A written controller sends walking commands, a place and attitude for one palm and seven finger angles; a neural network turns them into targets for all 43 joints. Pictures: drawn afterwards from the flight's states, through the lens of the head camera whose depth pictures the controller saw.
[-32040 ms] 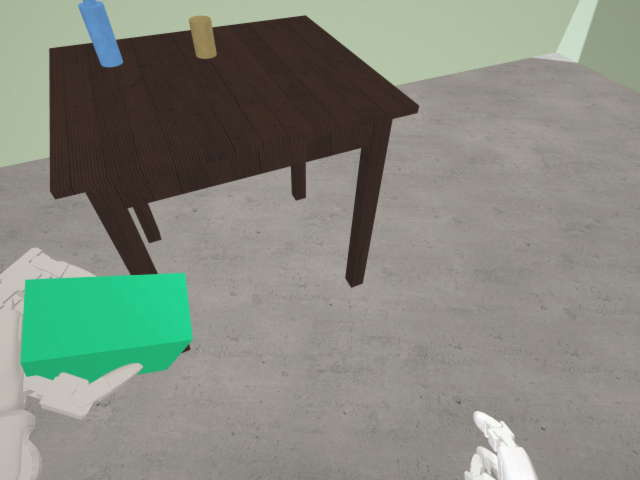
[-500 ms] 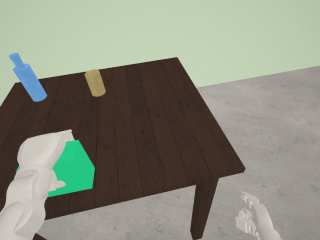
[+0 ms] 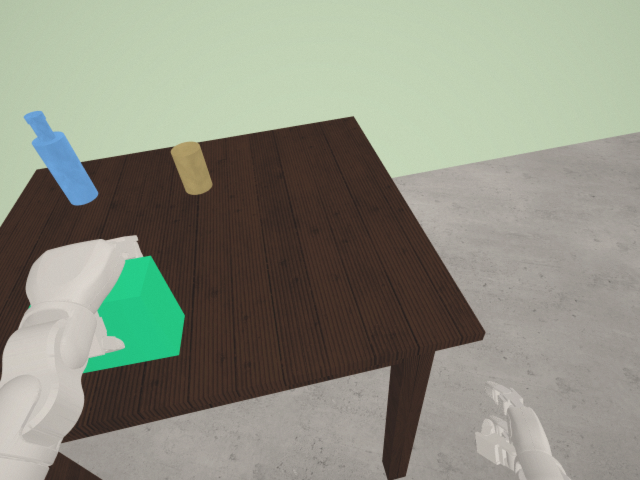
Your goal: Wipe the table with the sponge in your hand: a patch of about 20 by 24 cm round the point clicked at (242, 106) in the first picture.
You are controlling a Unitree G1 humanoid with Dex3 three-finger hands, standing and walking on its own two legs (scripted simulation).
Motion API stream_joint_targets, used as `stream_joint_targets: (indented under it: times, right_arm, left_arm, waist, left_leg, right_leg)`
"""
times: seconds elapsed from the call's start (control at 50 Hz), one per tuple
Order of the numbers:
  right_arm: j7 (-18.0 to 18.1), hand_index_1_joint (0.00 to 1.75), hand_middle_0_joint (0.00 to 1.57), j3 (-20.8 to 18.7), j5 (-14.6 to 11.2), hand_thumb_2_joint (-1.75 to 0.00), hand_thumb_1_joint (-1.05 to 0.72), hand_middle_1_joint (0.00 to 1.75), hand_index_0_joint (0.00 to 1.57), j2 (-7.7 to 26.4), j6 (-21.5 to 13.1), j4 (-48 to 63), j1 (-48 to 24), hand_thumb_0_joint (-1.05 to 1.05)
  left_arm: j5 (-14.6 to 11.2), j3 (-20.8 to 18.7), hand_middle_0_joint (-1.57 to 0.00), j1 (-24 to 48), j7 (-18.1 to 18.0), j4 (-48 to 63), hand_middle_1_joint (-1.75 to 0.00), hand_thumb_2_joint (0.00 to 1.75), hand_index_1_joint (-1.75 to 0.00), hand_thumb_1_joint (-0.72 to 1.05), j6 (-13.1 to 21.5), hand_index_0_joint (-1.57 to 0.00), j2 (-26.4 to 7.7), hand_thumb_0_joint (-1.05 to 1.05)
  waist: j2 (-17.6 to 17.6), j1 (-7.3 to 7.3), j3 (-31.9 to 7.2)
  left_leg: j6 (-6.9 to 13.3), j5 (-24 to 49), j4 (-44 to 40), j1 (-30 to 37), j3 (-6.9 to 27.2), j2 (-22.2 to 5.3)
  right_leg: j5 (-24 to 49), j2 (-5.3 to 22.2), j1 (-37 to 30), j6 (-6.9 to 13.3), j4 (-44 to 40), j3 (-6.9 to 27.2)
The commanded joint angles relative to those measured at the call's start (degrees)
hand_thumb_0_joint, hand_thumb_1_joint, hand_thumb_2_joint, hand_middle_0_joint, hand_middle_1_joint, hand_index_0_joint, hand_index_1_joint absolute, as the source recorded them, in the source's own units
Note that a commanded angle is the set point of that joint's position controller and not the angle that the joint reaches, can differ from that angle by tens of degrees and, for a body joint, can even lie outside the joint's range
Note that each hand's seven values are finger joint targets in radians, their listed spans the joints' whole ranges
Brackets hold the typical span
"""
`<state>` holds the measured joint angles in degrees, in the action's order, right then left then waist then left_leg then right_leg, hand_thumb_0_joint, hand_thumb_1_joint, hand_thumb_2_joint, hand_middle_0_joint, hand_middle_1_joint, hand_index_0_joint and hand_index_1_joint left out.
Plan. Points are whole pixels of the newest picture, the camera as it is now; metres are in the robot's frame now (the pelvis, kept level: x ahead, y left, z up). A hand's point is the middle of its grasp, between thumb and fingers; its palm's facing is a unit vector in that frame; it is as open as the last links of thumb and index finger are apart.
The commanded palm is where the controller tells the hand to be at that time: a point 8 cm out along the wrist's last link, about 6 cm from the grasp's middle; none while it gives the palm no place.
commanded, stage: lift the sponge slowly off the table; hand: left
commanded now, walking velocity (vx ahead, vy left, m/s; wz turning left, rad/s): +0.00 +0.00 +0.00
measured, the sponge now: (122, 325) +0.25 +0.31 +0.08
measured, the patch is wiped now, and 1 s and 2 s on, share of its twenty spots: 1.00 1.00 1.00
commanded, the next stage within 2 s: bring the sponge back beside the body in 0.90 s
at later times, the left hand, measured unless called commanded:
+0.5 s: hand (91, 277) +0.25 +0.31 +0.17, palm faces +0.09 -0.03 -1.00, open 10.4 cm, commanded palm +0.22 +0.30 +0.24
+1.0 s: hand (74, 271) +0.25 +0.32 +0.18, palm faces +0.09 -0.04 -1.00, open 10.4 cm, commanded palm +0.22 +0.31 +0.26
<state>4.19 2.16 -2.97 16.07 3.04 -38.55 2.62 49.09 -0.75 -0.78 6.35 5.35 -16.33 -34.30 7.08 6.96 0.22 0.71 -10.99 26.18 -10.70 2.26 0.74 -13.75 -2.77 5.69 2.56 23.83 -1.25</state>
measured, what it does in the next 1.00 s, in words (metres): stands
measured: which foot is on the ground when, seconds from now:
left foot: down 0.00-1.00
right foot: down 0.00-1.00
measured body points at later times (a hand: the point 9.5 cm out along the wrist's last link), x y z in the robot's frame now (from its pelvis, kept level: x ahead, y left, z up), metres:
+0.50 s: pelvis -0.01 +0.00 +0.00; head -0.03 -0.05 +0.45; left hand +0.24 +0.30 +0.22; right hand +0.25 -0.20 -0.08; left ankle +0.04 +0.11 -0.74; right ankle +0.00 -0.10 -0.74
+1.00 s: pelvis -0.01 +0.01 +0.00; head -0.04 -0.04 +0.44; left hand +0.24 +0.31 +0.24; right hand +0.24 -0.19 -0.08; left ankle +0.04 +0.11 -0.74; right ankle +0.00 -0.10 -0.74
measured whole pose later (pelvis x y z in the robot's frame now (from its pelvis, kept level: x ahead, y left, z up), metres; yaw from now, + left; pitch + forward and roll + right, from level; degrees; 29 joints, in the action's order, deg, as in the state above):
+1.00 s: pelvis -0.01 +0.01 +0.00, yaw +0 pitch -4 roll -1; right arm 4.4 3.5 -4.1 16.6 3.7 -37.4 1.6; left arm 46.9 -0.9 7.4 13.5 7.6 -23.5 -38.1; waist 7.9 7.6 -0.6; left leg 1.1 -9.8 26.8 -12.8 2.3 1.4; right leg -13.4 -2.1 8.3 2.0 25.7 -1.3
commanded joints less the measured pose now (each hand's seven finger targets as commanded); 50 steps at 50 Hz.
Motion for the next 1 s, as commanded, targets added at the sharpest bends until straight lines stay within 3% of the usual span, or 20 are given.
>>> stream_joint_targets:
  times: [0.0,0.04,0.06,0.16,0.24,0.3,0.34,0.46,0.52,0.54,0.6,0.64,0.7,0.74,0.8,0.84,0.86,0.92,0.94,0.98]
  right_arm:
    - [0.6,0.30,0.20,-1.7,-0.1,-0.90,-0.90,0.30,0.20,5.5,-3.2,10.4,-12.4,0.00]
    - [0.4,0.30,0.20,-1.3,-0.6,-0.90,-0.90,0.30,0.20,5.1,-3.6,11.1,-14.3,0.00]
    - [0.5,0.30,0.20,-1.4,-0.2,-0.90,-0.90,0.30,0.20,5.2,-3.5,10.9,-13.1,0.00]
    - [0.1,0.30,0.20,-1.4,-0.1,-0.90,-0.90,0.30,0.20,5.2,-3.5,11.2,-13.5,0.00]
    - [-0.2,0.30,0.20,-1.0,-0.5,-0.90,-0.90,0.30,0.20,5.2,-3.2,11.6,-15.1,0.00]
    - [-0.3,0.30,0.20,-1.3,-0.1,-0.90,-0.90,0.30,0.20,5.5,-2.5,11.2,-13.7,0.00]
    - [-0.3,0.30,0.20,-0.8,-0.7,-0.90,-0.90,0.30,0.20,5.2,-2.7,11.7,-15.7,0.00]
    - [0.6,0.30,0.20,-0.6,-0.7,-0.90,-0.90,0.30,0.20,5.1,-3.0,11.3,-14.4,0.00]
    - [0.8,0.30,0.20,-0.9,-0.7,-0.90,-0.90,0.30,0.20,5.4,-3.1,11.0,-13.8,0.00]
    - [0.8,0.30,0.20,-0.4,-1.0,-0.90,-0.90,0.30,0.20,5.0,-3.6,11.8,-15.3,0.00]
    - [0.9,0.30,0.20,-0.7,-0.5,-0.90,-0.90,0.30,0.20,5.3,-3.4,11.4,-13.8,0.00]
    - [0.7,0.30,0.20,-0.5,-0.8,-0.90,-0.90,0.30,0.20,4.9,-3.9,12.1,-15.2,0.00]
    - [0.4,0.30,0.20,-0.8,-0.3,-0.90,-0.90,0.30,0.20,5.3,-3.2,11.5,-13.9,0.00]
    - [0.0,0.30,0.20,-0.5,-0.7,-0.90,-0.90,0.30,0.20,5.1,-3.1,12.1,-15.6,0.00]
    - [-0.1,0.30,0.20,-0.8,-0.6,-0.90,-0.90,0.30,0.20,5.6,-2.4,11.6,-14.8,0.00]
    - [-0.3,0.30,0.20,-0.4,-1.2,-0.90,-0.90,0.30,0.20,5.4,-2.3,12.5,-16.1,0.00]
    - [0.0,0.30,0.20,-0.3,-1.1,-0.90,-0.90,0.30,0.20,5.6,-1.9,12.0,-15.1,0.00]
    - [0.6,0.30,0.20,-0.3,-1.3,-0.90,-0.90,0.30,0.20,5.5,-2.3,12.2,-14.7,0.00]
    - [0.8,0.30,0.20,0.0,-1.6,-0.90,-0.90,0.30,0.20,5.1,-3.0,12.7,-15.8,0.00]
    - [1.4,0.30,0.20,-0.3,-1.1,-0.90,-0.90,0.30,0.20,5.2,-3.6,11.9,-13.6,0.00]
  left_arm:
    - [1.4,-10.4,-1.20,18.3,-2.5,9.8,-1.60,1.30,-1.60,0.10,0.3,-1.20,-16.3,0.00]
    - [1.3,-10.4,-1.20,19.9,-2.2,12.5,-1.60,1.30,-1.60,0.10,0.1,-1.20,-16.6,0.00]
    - [1.3,-9.1,-1.20,19.8,-2.1,11.5,-1.60,1.30,-1.60,0.10,-0.2,-1.20,-15.2,0.00]
    - [1.2,-8.8,-1.20,18.5,-1.5,12.3,-1.60,1.30,-1.60,0.10,-1.6,-1.20,-14.8,0.00]
    - [1.2,-11.0,-1.20,19.7,-1.3,13.8,-1.60,1.30,-1.60,0.10,-3.0,-1.20,-17.4,0.00]
    - [0.8,-11.1,-1.20,17.9,-0.9,12.3,-1.60,1.30,-1.60,0.10,-3.9,-1.20,-17.5,0.00]
    - [1.0,-11.7,-1.20,20.8,-0.6,14.7,-1.60,1.30,-1.60,0.10,-4.3,-1.20,-18.8,0.00]
    - [0.6,-7.6,-1.20,25.3,1.4,11.3,-1.60,1.30,-1.60,0.10,-4.7,-1.20,-16.3,0.00]
    - [0.9,-9.1,-1.20,25.8,2.0,11.4,-1.60,1.30,-1.60,0.10,-3.7,-1.20,-18.7,0.00]
    - [1.0,-9.0,-1.20,27.8,2.1,13.9,-1.60,1.30,-1.60,0.10,-3.6,-1.20,-18.7,0.00]
    - [0.7,-8.9,-1.20,27.1,2.3,11.9,-1.60,1.30,-1.60,0.10,-2.9,-1.20,-18.4,0.00]
    - [0.6,-11.3,-1.20,27.8,1.9,15.0,-1.60,1.30,-1.60,0.10,-2.8,-1.20,-20.4,0.00]
    - [-0.3,-12.1,-1.20,24.5,1.6,12.2,-1.60,1.30,-1.60,0.10,-3.7,-1.20,-20.3,0.00]
    - [-0.5,-13.7,-1.20,24.8,1.6,14.0,-1.60,1.30,-1.60,0.10,-4.8,-1.20,-21.7,0.00]
    - [-1.1,-12.0,-1.20,23.1,2.3,12.0,-1.60,1.30,-1.60,0.10,-6.3,-1.20,-20.2,0.00]
    - [-1.4,-12.0,-1.20,20.7,3.3,12.8,-1.60,1.30,-1.60,0.10,-7.3,-1.20,-19.9,0.00]
    - [-1.3,-10.2,-1.20,22.1,3.9,11.3,-1.60,1.30,-1.60,0.10,-7.6,-1.20,-19.0,0.00]
    - [-0.9,-7.7,-1.20,26.4,5.1,11.6,-1.60,1.30,-1.60,0.10,-6.6,-1.20,-18.2,0.00]
    - [-0.2,-8.0,-1.20,28.4,5.0,13.3,-1.60,1.30,-1.60,0.10,-6.1,-1.20,-18.8,0.00]
    - [0.2,-8.0,-1.20,29.9,4.8,11.1,-1.60,1.30,-1.60,0.10,-4.2,-1.20,-19.1,0.00]
  waist:
    - [-2.3,-0.06,-10.5]
    - [0.5,-0.03,-11.1]
    - [-0.4,-0.04,-11.2]
    - [-2.1,0.42,-11.6]
    - [-2.0,0.76,-11.4]
    - [-3.1,1.18,-11.8]
    - [-1.4,0.87,-12.0]
    - [-2.9,-0.37,-10.3]
    - [-2.4,-0.15,-11.7]
    - [0.0,-0.19,-12.6]
    - [-1.7,0.20,-12.5]
    - [0.2,0.80,-13.8]
    - [-2.3,1.47,-13.1]
    - [-1.2,1.75,-13.6]
    - [-2.4,1.55,-12.4]
    - [-3.0,1.44,-12.3]
    - [-3.9,0.76,-10.9]
    - [-3.2,-0.12,-10.2]
    - [-1.7,-0.50,-11.0]
    - [-3.7,-0.47,-11.5]
  left_leg:
    - [1.9,7.3,-2.8,4.7,1.4,1.8]
    - [1.9,7.0,-3.2,5.2,2.0,1.8]
    - [1.9,7.6,-2.9,5.0,1.5,1.8]
    - [1.8,8.3,-3.2,4.4,1.6,1.6]
    - [1.7,8.1,-3.4,3.9,2.1,1.5]
    - [1.7,9.1,-3.0,3.4,1.6,1.6]
    - [1.7,8.2,-3.2,3.8,2.1,1.7]
    - [1.8,4.8,-3.4,3.5,1.8,1.5]
    - [1.8,5.5,-3.1,4.0,2.0,1.6]
    - [1.7,5.2,-3.3,4.4,2.6,1.5]
    - [1.7,6.6,-2.9,4.3,2.1,1.6]
    - [1.5,6.7,-3.3,4.5,2.9,1.4]
    - [1.3,8.1,-2.9,3.3,2.1,1.3]
    - [1.1,8.4,-3.0,2.7,2.9,1.4]
    - [1.1,8.0,-2.9,2.0,2.2,1.2]
    - [1.2,7.4,-2.6,1.5,2.6,1.2]
    - [1.2,6.2,-2.9,1.0,2.2,1.1]
    - [1.6,3.1,-3.3,2.0,2.3,1.1]
    - [1.6,1.9,-3.5,2.8,2.9,1.0]
    - [1.7,2.2,-3.2,3.3,2.7,1.1]
  right_leg:
    - [6.7,1.0,1.1,2.0,-5.3,4.2]
    - [5.9,0.6,1.3,2.5,-5.2,6.1]
    - [6.7,0.9,0.9,2.2,-4.9,4.2]
    - [8.0,1.1,0.3,2.2,-4.2,4.3]
    - [7.7,0.7,0.7,2.5,-4.1,6.2]
    - [9.4,1.3,-0.3,2.1,-3.7,4.6]
    - [7.8,0.8,0.5,2.4,-3.9,6.7]
    - [3.8,1.2,2.9,1.9,-4.7,4.3]
    - [5.0,1.6,2.1,1.8,-4.7,4.7]
    - [4.4,1.1,2.0,2.6,-4.5,6.4]
    - [6.1,1.6,1.5,2.2,-4.4,4.5]
    - [5.9,1.1,0.8,2.9,-3.9,6.5]
    - [7.9,1.8,0.1,2.4,-3.6,4.9]
    - [8.6,1.4,-0.3,3.0,-3.0,7.2]
    - [8.4,1.8,0.5,2.3,-2.9,5.0]
    - [7.9,1.4,1.1,2.5,-2.8,6.9]
    - [6.6,1.8,1.9,2.0,-3.0,4.9]
    - [2.7,1.9,3.9,1.5,-4.0,4.0]
    - [1.3,1.3,4.3,2.2,-4.2,5.9]
    - [0.9,1.8,4.0,1.9,-4.4,4.1]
